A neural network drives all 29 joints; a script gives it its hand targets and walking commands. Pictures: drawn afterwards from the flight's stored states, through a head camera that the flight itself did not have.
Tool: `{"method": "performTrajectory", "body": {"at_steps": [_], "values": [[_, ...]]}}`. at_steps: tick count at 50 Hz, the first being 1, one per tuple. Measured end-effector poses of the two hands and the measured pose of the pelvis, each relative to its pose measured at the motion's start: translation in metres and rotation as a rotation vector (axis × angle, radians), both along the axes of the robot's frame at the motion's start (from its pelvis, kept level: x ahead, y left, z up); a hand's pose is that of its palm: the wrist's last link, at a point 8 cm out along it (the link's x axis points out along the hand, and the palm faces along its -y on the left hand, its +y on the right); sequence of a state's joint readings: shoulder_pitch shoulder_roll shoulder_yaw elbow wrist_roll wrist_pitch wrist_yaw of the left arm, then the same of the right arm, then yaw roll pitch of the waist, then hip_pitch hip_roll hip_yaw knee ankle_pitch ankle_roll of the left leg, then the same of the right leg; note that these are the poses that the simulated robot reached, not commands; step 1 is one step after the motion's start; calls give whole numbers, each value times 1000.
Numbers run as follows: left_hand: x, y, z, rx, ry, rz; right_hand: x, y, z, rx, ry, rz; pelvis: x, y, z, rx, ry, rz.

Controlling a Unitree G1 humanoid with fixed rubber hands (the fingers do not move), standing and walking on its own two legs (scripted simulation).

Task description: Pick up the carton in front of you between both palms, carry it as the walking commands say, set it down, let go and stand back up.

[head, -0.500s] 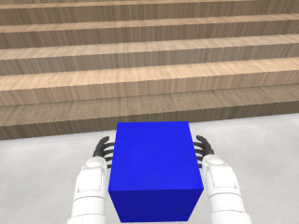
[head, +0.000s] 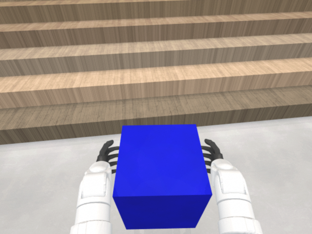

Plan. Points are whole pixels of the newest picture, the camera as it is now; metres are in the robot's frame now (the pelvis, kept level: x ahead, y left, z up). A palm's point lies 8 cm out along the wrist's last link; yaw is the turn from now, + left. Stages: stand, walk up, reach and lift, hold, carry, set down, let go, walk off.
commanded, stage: hold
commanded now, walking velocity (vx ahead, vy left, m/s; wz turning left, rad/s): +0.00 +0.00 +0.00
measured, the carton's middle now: (160, 178) +0.30 +0.00 -0.02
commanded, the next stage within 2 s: carry in 0.08 s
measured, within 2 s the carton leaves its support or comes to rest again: neither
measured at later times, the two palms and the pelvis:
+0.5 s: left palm (105, 134) +0.39 +0.16 +0.07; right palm (206, 134) +0.38 -0.14 +0.07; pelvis +0.11 +0.01 -0.02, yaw +1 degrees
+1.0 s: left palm (108, 82) +0.67 +0.19 +0.09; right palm (183, 82) +0.65 -0.10 +0.09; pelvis +0.39 +0.06 +0.00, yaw -1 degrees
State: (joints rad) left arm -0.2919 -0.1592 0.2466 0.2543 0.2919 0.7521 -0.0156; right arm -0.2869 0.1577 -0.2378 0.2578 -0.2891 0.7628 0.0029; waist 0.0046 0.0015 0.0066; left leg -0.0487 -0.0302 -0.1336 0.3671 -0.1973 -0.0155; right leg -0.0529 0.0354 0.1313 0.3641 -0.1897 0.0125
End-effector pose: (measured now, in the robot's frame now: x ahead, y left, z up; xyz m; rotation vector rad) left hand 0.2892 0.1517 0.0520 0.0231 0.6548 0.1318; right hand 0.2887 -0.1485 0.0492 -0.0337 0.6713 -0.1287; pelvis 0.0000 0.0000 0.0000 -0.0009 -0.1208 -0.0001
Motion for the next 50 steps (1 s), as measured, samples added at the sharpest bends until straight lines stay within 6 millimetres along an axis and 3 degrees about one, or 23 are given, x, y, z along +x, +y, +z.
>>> {"method": "performTrajectory", "body": {"at_steps": [8, 13, 19, 23, 26, 30, 34, 39, 45, 50], "values": [[6, 1, 0, 2, -14, -1, 6, 1, 1, -4, -14, 0, 8, 1, -4, -2, 74, 7], [21, 7, 7, -16, -56, 16, 24, 8, 9, 8, -56, -7, 25, 7, -11, -6, 131, 20], [53, 22, 15, -28, -32, 24, 55, 22, 18, 31, -33, -21, 64, 17, -15, 2, 180, -18], [86, 14, 21, -46, -3, 14, 79, 14, 20, 38, -4, -50, 94, 13, -14, -24, 199, -15], [106, 8, 22, -75, 1, 38, 102, 8, 21, 55, 0, -59, 122, 11, -15, -30, 214, 27], [130, 18, 22, -65, 45, 67, 138, 19, 26, 60, 45, -34, 160, 14, -6, 4, 232, 40], [168, 39, 27, -76, 30, 107, 187, 39, 32, 57, 32, 3, 203, 25, -7, 17, 227, 32], [237, 58, 24, -88, -10, 94, 248, 58, 29, 54, -9, -12, 262, 48, -24, 28, 196, -11], [314, 50, 29, -86, 75, 21, 300, 51, 30, 61, 71, -98, 327, 61, -4, -4, 214, -29], [378, 43, 36, -78, 51, -12, 359, 44, 41, 52, 46, -122, 388, 59, 3, -29, 216, -17]]}}
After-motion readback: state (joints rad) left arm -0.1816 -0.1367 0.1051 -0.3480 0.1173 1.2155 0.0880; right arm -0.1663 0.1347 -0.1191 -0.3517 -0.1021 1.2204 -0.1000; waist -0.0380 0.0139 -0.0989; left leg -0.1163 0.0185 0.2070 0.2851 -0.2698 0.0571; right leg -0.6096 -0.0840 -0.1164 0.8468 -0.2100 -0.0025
